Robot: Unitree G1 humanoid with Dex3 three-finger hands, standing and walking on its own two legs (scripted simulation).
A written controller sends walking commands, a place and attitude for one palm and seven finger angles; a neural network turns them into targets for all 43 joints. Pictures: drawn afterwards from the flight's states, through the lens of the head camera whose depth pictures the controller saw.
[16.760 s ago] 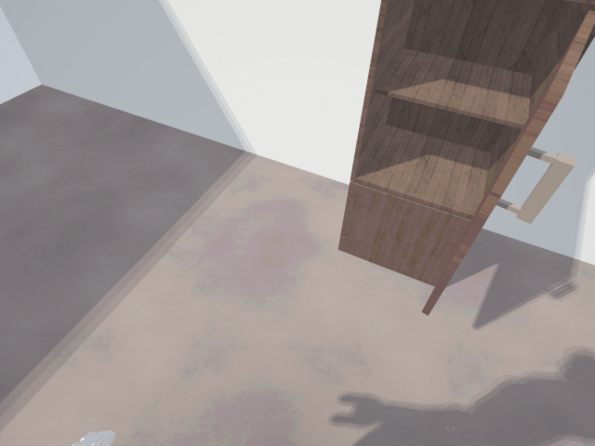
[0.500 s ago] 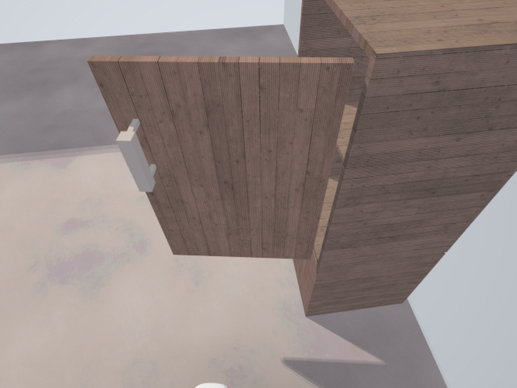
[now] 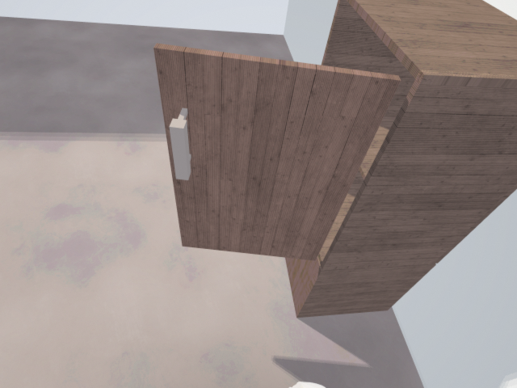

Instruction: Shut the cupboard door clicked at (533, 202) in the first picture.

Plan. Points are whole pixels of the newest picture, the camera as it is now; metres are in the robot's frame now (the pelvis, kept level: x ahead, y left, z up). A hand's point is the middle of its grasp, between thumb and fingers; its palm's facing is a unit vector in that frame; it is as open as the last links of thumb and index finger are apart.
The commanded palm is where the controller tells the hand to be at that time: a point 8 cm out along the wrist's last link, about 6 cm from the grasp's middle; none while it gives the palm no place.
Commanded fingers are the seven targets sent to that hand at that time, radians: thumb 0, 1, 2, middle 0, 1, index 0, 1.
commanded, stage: come to a stop and stand still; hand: left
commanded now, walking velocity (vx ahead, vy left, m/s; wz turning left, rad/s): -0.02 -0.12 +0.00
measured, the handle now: (183, 144) +0.52 +0.19 +0.07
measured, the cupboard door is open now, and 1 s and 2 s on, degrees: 80 80 80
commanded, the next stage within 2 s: look again from close up in 1.06 s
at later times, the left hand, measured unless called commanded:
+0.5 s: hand out of the picture +0.11 +0.10 -0.17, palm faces -0.07 -0.96 -0.26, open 7.3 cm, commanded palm none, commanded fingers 0.00 0.90 0.90 -0.20 -0.30 -0.20 -0.30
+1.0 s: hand out of the picture -0.01 +0.08 -0.17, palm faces +0.02 -0.97 -0.23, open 7.4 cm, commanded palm none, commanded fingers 0.00 0.90 0.90 -0.20 -0.30 -0.20 -0.30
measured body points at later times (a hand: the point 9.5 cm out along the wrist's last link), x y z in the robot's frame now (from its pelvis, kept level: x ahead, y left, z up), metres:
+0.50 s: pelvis +0.02 -0.07 -0.02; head +0.02 -0.12 +0.42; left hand +0.12 +0.15 -0.15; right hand +0.00 -0.27 -0.21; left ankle -0.03 +0.09 -0.75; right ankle +0.00 -0.17 -0.75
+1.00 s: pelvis +0.00 -0.09 -0.01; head +0.00 -0.13 +0.44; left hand -0.01 +0.13 -0.16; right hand -0.05 -0.30 -0.19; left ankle -0.03 +0.09 -0.75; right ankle +0.00 -0.17 -0.75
